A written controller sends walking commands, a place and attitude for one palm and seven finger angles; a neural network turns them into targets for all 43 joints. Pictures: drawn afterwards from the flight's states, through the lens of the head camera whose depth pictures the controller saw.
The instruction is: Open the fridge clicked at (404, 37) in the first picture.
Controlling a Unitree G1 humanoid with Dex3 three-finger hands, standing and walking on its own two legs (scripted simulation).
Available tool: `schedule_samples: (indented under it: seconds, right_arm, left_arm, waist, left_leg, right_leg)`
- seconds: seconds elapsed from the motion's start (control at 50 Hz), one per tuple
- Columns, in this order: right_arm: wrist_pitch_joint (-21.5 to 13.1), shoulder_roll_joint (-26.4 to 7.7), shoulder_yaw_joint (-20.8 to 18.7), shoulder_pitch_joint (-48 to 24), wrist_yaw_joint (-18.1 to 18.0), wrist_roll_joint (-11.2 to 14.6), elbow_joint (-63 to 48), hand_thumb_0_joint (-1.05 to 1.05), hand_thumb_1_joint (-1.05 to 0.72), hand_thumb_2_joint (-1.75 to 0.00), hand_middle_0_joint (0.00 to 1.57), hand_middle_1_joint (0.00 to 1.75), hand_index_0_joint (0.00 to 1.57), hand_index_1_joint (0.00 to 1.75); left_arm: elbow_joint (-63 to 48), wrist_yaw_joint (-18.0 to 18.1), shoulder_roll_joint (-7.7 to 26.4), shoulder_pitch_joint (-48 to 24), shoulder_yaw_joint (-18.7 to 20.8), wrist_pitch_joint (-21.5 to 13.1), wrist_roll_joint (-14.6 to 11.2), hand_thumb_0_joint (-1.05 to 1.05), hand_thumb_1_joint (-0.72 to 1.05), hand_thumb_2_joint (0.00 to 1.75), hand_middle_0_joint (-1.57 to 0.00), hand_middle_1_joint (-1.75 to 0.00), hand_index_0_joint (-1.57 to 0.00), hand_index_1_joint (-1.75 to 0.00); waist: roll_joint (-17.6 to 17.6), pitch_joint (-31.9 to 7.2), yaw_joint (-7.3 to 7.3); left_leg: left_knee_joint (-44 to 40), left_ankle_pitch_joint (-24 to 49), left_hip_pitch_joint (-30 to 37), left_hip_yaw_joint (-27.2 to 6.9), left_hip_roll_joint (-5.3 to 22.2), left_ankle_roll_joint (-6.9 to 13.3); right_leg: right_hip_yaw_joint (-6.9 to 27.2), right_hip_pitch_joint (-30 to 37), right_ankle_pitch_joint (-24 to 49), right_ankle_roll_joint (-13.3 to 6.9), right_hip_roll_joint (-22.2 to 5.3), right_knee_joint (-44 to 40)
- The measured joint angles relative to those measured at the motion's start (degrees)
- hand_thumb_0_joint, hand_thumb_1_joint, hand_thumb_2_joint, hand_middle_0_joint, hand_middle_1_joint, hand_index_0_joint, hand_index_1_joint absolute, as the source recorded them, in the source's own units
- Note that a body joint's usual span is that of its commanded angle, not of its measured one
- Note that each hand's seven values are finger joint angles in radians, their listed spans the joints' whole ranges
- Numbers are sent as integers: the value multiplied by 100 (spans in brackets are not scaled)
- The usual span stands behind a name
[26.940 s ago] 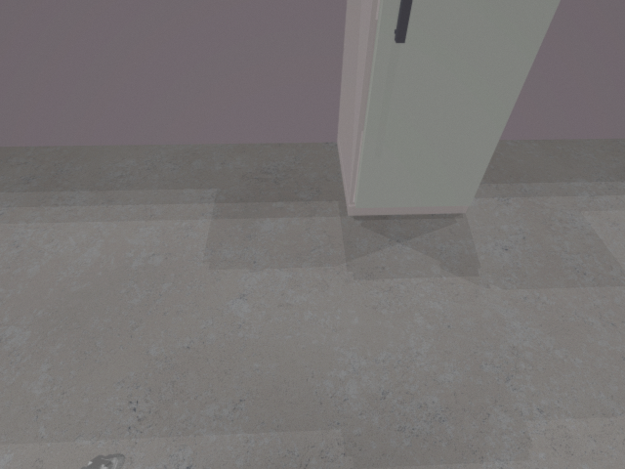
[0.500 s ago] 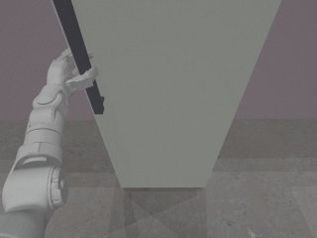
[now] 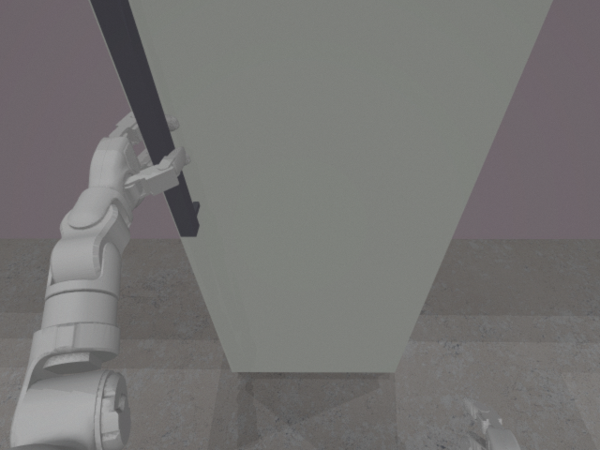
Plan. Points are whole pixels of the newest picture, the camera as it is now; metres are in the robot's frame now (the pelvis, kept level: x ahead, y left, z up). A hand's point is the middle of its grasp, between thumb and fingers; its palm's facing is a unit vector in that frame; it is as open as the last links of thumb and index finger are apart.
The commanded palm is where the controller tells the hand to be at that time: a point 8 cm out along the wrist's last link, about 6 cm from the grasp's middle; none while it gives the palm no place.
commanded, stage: pull the door a little, standing still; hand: left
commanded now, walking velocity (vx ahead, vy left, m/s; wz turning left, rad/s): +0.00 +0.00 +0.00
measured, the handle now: (155, 107) +0.46 +0.21 +0.25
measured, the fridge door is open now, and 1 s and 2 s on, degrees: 0 30 63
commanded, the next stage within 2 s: walk backward, drawing the door open in 0.30 s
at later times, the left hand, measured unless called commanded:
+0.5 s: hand (165, 226) +0.31 +0.16 +0.19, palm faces +0.06 -0.98 -0.19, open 7.1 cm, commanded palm +0.27 +0.22 +0.19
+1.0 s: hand (210, 334) +0.19 +0.09 +0.19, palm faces +0.15 -0.97 -0.21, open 7.6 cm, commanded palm +0.15 +0.14 +0.19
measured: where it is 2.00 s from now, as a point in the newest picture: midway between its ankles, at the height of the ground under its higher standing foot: outside the picture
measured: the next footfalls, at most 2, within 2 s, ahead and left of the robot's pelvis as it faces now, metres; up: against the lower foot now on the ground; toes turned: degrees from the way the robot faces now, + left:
left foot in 1.18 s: -0.11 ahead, +0.06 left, +0.00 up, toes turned +13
right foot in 1.40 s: +0.00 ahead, -0.27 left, +0.00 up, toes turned +23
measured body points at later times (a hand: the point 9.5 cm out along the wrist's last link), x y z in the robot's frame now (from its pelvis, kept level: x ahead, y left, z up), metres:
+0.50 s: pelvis +0.02 +0.00 +0.00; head +0.00 -0.02 +0.45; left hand +0.30 +0.22 +0.20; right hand +0.22 -0.22 -0.08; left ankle -0.03 +0.12 -0.74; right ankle -0.02 -0.12 -0.74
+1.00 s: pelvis -0.09 -0.04 -0.01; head -0.08 -0.08 +0.44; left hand +0.17 +0.14 +0.20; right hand +0.07 -0.25 -0.12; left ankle -0.03 +0.12 -0.74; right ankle -0.03 -0.12 -0.74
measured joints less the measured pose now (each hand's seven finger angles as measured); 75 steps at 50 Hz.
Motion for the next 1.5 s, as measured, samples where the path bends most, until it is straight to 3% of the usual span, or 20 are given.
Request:
schedule_samples:
  seconds: [0.18, 0.42, 0.44, 0.54, 0.7, 0.88, 0.94, 1.02, 1.12, 1.16, 1.18, 1.2, 1.24, 1.28, 1.32, 1.36, 1.4, 1.42, 1.46, 1.5]
  right_arm:
    - [158, 115, 36, -248, 100, -36, -139, 1, -90, -90, 20, 30, 21, 30]
    - [232, 185, 120, -290, 223, -48, -272, 1, -90, -90, 20, 30, 20, 30]
    - [229, 171, 133, -316, 209, -84, -291, 1, -90, -90, 20, 30, 20, 30]
    - [431, 136, 82, -550, 143, -311, -317, 1, -90, -90, 20, 30, 21, 30]
    - [786, 233, -1, -604, 105, -427, -493, 1, -90, -90, 20, 30, 21, 30]
    - [698, 475, 32, -320, 116, -447, -398, 1, -90, -90, 20, 30, 21, 30]
    - [636, 543, 9, -247, 100, -444, -304, 1, -90, -90, 20, 30, 21, 30]
    - [570, 549, -94, -240, 90, -409, -84, 1, -90, -90, 20, 30, 21, 30]
    - [332, 502, -235, -122, 16, -453, 80, 1, -90, -90, 20, 30, 21, 30]
    - [184, 484, -241, -26, -30, -491, 15, 1, -90, -90, 20, 30, 20, 30]
    - [88, 446, -229, 25, -38, -504, -82, 1, -90, -90, 20, 30, 20, 30]
    - [-9, 489, -253, 2, -32, -540, -93, 1, -90, -90, 20, 30, 20, 30]
    - [-68, 660, -281, -100, 34, -607, -11, 1, -90, -90, 20, 30, 20, 30]
    - [-134, 724, -256, -167, 107, -622, 60, 1, -90, -90, 20, 29, 20, 30]
    - [-202, 719, -248, -241, 201, -573, 115, 1, -90, -90, 20, 30, 20, 30]
    - [-234, 722, -257, -294, 280, -486, 126, 1, -90, -90, 20, 30, 20, 30]
    - [-218, 758, -238, -397, 333, -394, 116, 1, -90, -90, 20, 30, 21, 30]
    - [-190, 714, -251, -554, 342, -368, 135, 1, -90, -90, 20, 30, 21, 30]
    - [-128, 615, -345, -768, 280, -338, 141, 1, -90, -90, 20, 30, 21, 30]
    - [-100, 546, -424, -874, 188, -368, 102, 1, -90, -90, 20, 30, 21, 30]
  left_arm:
    - [-782, 150, -186, 505, -73, 295, -24, 1, 67, 75, -29, -134, -26, -135]
    - [-3617, 112, -506, 2730, -278, 736, -297, 0, 65, 71, -30, -134, -22, -133]
    - [-3820, 177, -456, 2875, -413, 615, -177, 0, 63, 71, -31, -135, -22, -133]
    - [-4057, 826, -348, 3369, -1012, -634, 340, -3, 56, 72, -37, -137, -24, -132]
    - [-4257, 1323, -458, 3740, -1205, -1261, 622, -7, 55, 71, -44, -139, -21, -131]
    - [-4327, 1521, -561, 3790, -1337, -1438, 762, -7, 59, 69, -46, -140, -16, -131]
    - [-4435, 1573, -604, 3777, -1383, -1468, 805, -7, 59, 69, -46, -140, -15, -131]
    - [-4669, 1606, -730, 3784, -1525, -1452, 889, -7, 59, 69, -46, -140, -13, -131]
    - [-5040, 1535, -870, 3774, -1937, -1312, 1069, -7, 58, 68, -46, -140, -13, -131]
    - [-5212, 1483, -887, 3733, -2114, -1232, 1178, -7, 58, 68, -46, -140, -12, -127]
    - [-5328, 1470, -875, 3703, -2173, -1199, 1202, -8, 59, 68, -46, -140, -11, -125]
    - [-5388, 1469, -811, 3648, -2196, -1233, 1207, -8, 59, 68, -46, -140, -9, -122]
    - [-5310, 1392, -696, 3543, -2191, -1430, 1218, -9, 60, 68, -46, -140, -8, -120]
    - [-5253, 1281, -668, 3498, -2214, -1565, 1222, -9, 60, 68, -46, -140, -8, -121]
    - [-5203, 1221, -703, 3453, -2281, -1686, 1220, -8, 59, 70, -46, -139, -8, -122]
    - [-5220, 1194, -719, 3425, -2332, -1703, 1200, -8, 58, 71, -46, -139, -9, -122]
    - [-5322, 1208, -645, 3399, -2285, -1662, 1180, -9, 57, 73, -46, -139, -9, -121]
    - [-5354, 1225, -684, 3368, -2250, -1661, 1185, -9, 57, 74, -46, -139, -10, -121]
    - [-5359, 1208, -779, 3295, -2293, -1625, 1210, -9, 56, 75, -47, -139, -11, -121]
    - [-5371, 1155, -853, 3281, -2391, -1569, 1250, -8, 56, 75, -48, -140, -11, -122]
  waist:
    - [45, -78, 74]
    - [152, -222, 205]
    - [162, -211, 223]
    - [192, -77, 226]
    - [178, 106, 20]
    - [12, 228, -217]
    - [3, 304, -302]
    - [102, 455, -277]
    - [39, 513, -335]
    - [-13, 523, -356]
    - [34, 504, -351]
    - [-25, 536, -390]
    - [-242, 757, -419]
    - [-190, 910, -400]
    - [-34, 1021, -297]
    - [53, 1046, -168]
    - [-53, 994, -47]
    - [24, 1091, -71]
    - [77, 1225, -172]
    - [-30, 1281, -193]
  left_leg:
    - [-118, 10, 155, 11, -41, 26]
    - [-246, -66, 482, 33, -40, 14]
    - [-184, -117, 448, 12, -34, 12]
    - [130, -38, 111, -54, -35, 30]
    - [-58, 166, -19, -61, -62, -6]
    - [-188, 674, -305, -178, -87, -100]
    - [-213, 859, -491, -352, -97, -151]
    - [63, 639, -813, -604, -36, -86]
    - [1963, -387, -1280, -252, -86, 28]
    - [1744, -332, -984, -67, -102, 52]
    - [1226, 2, -732, -165, -69, 80]
    - [1036, -251, -683, -254, -110, -18]
    - [989, -185, -686, -421, -246, -138]
    - [748, 147, -682, -739, -177, -262]
    - [517, 395, -714, -1063, -7, -361]
    - [419, 485, -785, -1336, 126, -427]
    - [641, 297, -999, -1420, 176, -352]
    - [1021, -13, -1182, -1440, 250, -255]
    - [2413, -816, -1656, -1150, 166, -111]
    - [3378, -1193, -1810, -637, 45, -46]
  right_leg:
    - [10, 133, -14, 10, -36, -83]
    - [-29, 395, -78, 5, -43, -134]
    - [-51, 414, -124, 21, -41, -157]
    - [-117, 227, -39, 47, -53, -102]
    - [-130, -61, 111, 23, -79, 38]
    - [-226, -481, 353, -63, -103, 293]
    - [-164, -668, 338, -51, 17, 430]
    - [-340, -755, 560, -344, 141, 336]
    - [-776, -891, 606, -569, 40, 422]
    - [-958, -1047, 504, -605, -34, 677]
    - [-1025, -1262, 372, -529, -19, 1010]
    - [-860, -1551, 20, -348, -26, 1614]
    - [-252, -1956, -460, -65, 32, 2977]
    - [47, -2124, -699, 71, 121, 3591]
    - [196, -1936, -652, 107, 107, 3111]
    - [272, -1376, -452, 127, 17, 1955]
    - [221, -857, 42, 156, -129, 884]
    - [60, -855, 214, 138, -64, 895]
    - [-284, -839, 173, -12, -104, 1019]
    - [-505, -779, 109, -145, -233, 1032]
